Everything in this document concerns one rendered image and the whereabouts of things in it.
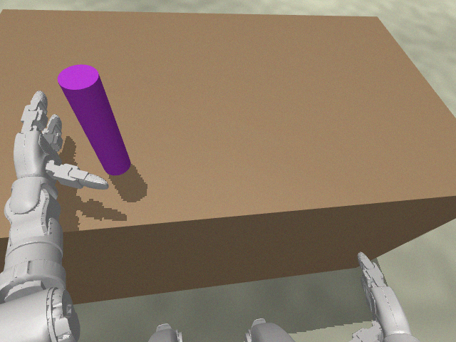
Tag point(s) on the left robot arm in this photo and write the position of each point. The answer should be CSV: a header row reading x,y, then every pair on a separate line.
x,y
34,303

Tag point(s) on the left robot hand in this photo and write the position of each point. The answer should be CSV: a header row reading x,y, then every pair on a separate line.
x,y
35,152

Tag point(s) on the right robot hand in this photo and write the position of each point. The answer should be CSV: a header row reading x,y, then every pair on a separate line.
x,y
388,314

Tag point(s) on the can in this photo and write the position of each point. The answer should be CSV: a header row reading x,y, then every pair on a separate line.
x,y
85,93

